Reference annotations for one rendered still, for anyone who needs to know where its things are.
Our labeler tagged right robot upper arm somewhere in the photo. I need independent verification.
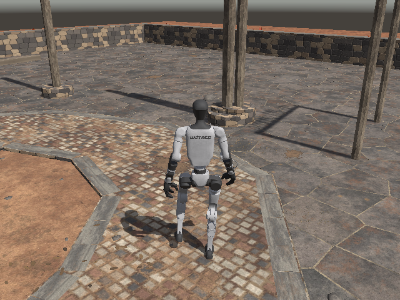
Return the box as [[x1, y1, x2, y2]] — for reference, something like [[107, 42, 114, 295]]
[[213, 126, 230, 160]]

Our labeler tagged right robot forearm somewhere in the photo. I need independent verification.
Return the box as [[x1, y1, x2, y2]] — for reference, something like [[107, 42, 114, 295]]
[[223, 151, 234, 175]]

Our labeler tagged robot right foot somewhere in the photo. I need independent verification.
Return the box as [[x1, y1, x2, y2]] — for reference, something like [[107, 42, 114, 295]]
[[205, 244, 214, 259]]

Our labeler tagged left robot hand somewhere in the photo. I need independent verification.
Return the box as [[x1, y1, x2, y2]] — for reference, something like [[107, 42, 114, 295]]
[[163, 182, 178, 198]]

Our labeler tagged right robot hand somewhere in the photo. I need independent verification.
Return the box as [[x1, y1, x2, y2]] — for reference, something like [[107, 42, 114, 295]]
[[221, 172, 236, 186]]

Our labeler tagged left robot forearm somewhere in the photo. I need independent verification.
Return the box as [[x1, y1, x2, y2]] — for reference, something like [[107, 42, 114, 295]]
[[165, 153, 178, 183]]

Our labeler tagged robot right shin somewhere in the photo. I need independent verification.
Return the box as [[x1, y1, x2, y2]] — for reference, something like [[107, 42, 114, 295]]
[[207, 211, 217, 251]]

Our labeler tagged left robot upper arm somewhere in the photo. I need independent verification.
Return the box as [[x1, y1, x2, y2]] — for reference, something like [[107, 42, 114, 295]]
[[171, 126, 187, 162]]

